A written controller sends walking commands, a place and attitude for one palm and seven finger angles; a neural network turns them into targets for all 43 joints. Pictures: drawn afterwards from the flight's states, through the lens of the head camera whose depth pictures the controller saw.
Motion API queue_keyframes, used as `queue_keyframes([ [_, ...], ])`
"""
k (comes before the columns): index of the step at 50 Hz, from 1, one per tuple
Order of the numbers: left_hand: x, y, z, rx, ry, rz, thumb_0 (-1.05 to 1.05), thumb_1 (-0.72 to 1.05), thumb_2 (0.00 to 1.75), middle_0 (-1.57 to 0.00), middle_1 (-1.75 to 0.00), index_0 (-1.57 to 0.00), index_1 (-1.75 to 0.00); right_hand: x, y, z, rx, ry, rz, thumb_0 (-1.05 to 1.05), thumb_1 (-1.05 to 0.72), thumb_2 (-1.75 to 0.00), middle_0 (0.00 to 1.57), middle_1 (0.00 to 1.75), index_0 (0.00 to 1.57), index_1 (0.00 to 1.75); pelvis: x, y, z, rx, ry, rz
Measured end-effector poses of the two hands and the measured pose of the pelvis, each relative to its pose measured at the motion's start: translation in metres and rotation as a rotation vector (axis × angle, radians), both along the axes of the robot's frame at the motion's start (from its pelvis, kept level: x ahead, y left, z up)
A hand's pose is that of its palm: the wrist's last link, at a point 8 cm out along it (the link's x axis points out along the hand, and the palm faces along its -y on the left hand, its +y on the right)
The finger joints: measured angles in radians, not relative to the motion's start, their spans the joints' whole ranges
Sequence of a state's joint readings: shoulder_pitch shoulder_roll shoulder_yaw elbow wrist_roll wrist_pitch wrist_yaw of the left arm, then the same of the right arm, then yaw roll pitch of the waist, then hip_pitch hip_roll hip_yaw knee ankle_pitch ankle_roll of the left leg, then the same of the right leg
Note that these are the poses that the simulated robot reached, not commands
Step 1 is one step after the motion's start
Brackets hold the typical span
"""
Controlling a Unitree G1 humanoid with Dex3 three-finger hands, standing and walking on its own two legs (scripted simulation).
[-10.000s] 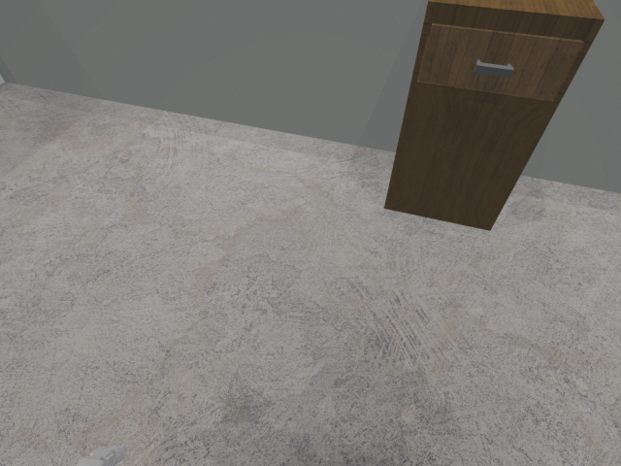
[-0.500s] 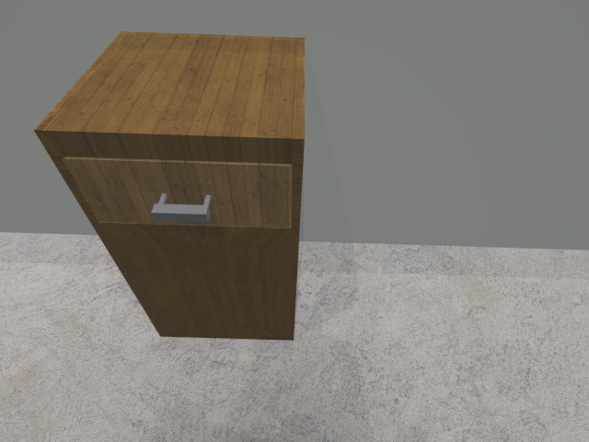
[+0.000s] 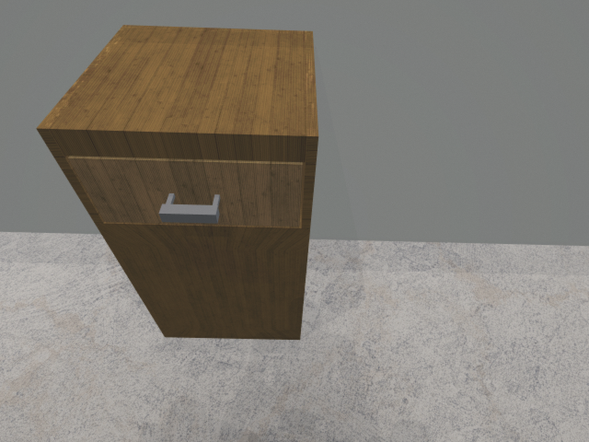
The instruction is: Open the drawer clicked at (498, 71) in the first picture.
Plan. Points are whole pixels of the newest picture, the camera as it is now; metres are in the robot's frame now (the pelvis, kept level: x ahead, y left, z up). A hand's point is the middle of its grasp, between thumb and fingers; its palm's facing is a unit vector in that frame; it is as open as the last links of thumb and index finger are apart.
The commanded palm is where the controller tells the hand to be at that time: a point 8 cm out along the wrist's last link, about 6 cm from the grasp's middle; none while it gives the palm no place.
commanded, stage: come to a stop and stand still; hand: left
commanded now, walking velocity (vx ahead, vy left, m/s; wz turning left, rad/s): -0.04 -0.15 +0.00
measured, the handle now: (192, 206) +0.53 +0.24 -0.04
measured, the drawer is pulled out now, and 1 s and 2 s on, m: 0.00 0.00 0.00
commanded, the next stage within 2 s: look again from close up in 0.80 s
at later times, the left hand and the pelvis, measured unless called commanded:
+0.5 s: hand out of the picture +0.07 +0.15 -0.16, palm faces +0.00 -0.97 -0.23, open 7.2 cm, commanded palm none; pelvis +0.01 -0.03 +0.00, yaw -2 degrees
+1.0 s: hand out of the picture +0.00 +0.12 -0.16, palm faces +0.03 -0.98 -0.18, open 7.3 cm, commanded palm none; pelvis +0.01 -0.05 +0.01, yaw -1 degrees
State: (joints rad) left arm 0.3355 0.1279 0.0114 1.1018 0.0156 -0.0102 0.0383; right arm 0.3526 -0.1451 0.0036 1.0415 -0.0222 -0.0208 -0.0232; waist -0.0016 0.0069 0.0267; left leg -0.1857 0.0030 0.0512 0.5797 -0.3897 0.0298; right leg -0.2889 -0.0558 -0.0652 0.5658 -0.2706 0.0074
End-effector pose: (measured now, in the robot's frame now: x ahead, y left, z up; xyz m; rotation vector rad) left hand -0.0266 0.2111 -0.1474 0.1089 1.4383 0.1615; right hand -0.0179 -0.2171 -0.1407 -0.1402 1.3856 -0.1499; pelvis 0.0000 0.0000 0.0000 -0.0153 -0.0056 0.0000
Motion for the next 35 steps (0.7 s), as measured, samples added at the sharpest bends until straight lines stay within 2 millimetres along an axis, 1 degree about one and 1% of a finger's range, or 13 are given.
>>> queue_keyframes([
  [2, 0.009, 0.012, 0.003, 0.019, -0.012, -0.01, 0.01, 0.91, 0.9, -0.2, -0.3, -0.2, -0.3, 0.01, 0.008, -0.001, 0.007, -0.03, 0.006, 0.0, -0.91, -0.9, 0.19, 0.3, 0.2, 0.3, 0.003, 0.005, 0.001, 0.001, -0.004, -0.004],
  [4, 0.019, 0.021, 0.006, 0.038, -0.03, -0.017, 0.01, 0.91, 0.9, -0.2, -0.3, -0.2, -0.3, 0.015, 0.012, -0.003, 0.004, -0.039, 0.011, 0.01, -0.92, -0.9, 0.2, 0.3, 0.2, 0.3, 0.006, 0.008, 0.001, 0.004, -0.01, -0.008],
  [7, 0.035, 0.031, 0.01, 0.06, -0.054, -0.032, 0.01, 0.91, 0.9, -0.2, -0.3, -0.2, -0.3, 0.019, 0.012, -0.005, 0.004, -0.044, 0.0, 0.02, -0.93, -0.9, 0.2, 0.3, 0.2, 0.3, 0.01, 0.009, 0.001, 0.01, -0.014, -0.02],
  [9, 0.045, 0.034, 0.012, 0.072, -0.066, -0.046, 0.01, 0.91, 0.9, -0.2, -0.3, -0.2, -0.3, 0.02, 0.01, -0.007, 0.003, -0.048, -0.012, 0.02, -0.93, -0.9, 0.2, 0.3, 0.2, 0.3, 0.011, 0.007, 0.0, 0.015, -0.014, -0.032],
  [13, 0.065, 0.031, 0.015, 0.086, -0.088, -0.075, 0.0, 0.91, 0.9, -0.19, -0.3, -0.2, -0.3, 0.021, 0.001, -0.011, 0.005, -0.045, -0.041, 0.01, -0.92, -0.9, 0.2, 0.3, 0.2, 0.3, 0.014, -0.001, -0.001, 0.021, -0.009, -0.052],
  [19, 0.085, 0.006, 0.019, 0.073, -0.133, -0.095, 0.0, 0.91, 0.9, -0.19, -0.3, -0.2, -0.3, 0.022, -0.016, -0.012, 0.017, -0.024, -0.048, 0.01, -0.91, -0.9, 0.2, 0.3, 0.2, 0.3, 0.014, -0.016, 0.001, 0.023, -0.002, -0.045],
  [21, 0.088, -0.005, 0.019, 0.061, -0.145, -0.093, 0.0, 0.91, 0.9, -0.2, -0.3, -0.2, -0.3, 0.022, -0.021, -0.012, 0.02, -0.015, -0.042, 0.0, -0.91, -0.9, 0.2, 0.3, 0.2, 0.3, 0.014, -0.02, 0.002, 0.024, -0.002, -0.038],
  [24, 0.09, -0.012, 0.021, 0.063, -0.159, -0.081, 0.0, 0.94, 0.9, -0.2, -0.3, -0.2, -0.3, 0.022, -0.027, -0.01, 0.025, -0.004, -0.028, 0.0, -0.91, -0.9, 0.2, 0.3, 0.2, 0.3, 0.014, -0.027, 0.004, 0.024, -0.003, -0.029],
  [27, 0.088, -0.018, 0.021, 0.061, -0.159, -0.075, 0.0, 0.95, 0.9, -0.2, -0.3, -0.21, -0.3, 0.022, -0.032, -0.008, 0.028, 0.004, -0.018, 0.0, -0.91, -0.9, 0.2, 0.3, 0.2, 0.3, 0.013, -0.033, 0.006, 0.023, -0.005, -0.023],
  [31, 0.079, -0.023, 0.021, 0.06, -0.143, -0.065, 0.0, 0.95, 0.9, -0.2, -0.3, -0.21, -0.3, 0.021, -0.037, -0.006, 0.032, 0.013, -0.01, 0.0, -0.91, -0.9, 0.2, 0.3, 0.2, 0.3, 0.011, -0.039, 0.008, 0.021, -0.008, -0.018],
  [35, 0.065, -0.026, 0.021, 0.057, -0.114, -0.054, 0.0, 0.94, 0.9, -0.2, -0.3, -0.21, -0.3, 0.018, -0.04, -0.005, 0.034, 0.022, -0.004, 0.0, -0.91, -0.9, 0.2, 0.3, 0.2, 0.3, 0.01, -0.044, 0.009, 0.019, -0.01, -0.013],
])
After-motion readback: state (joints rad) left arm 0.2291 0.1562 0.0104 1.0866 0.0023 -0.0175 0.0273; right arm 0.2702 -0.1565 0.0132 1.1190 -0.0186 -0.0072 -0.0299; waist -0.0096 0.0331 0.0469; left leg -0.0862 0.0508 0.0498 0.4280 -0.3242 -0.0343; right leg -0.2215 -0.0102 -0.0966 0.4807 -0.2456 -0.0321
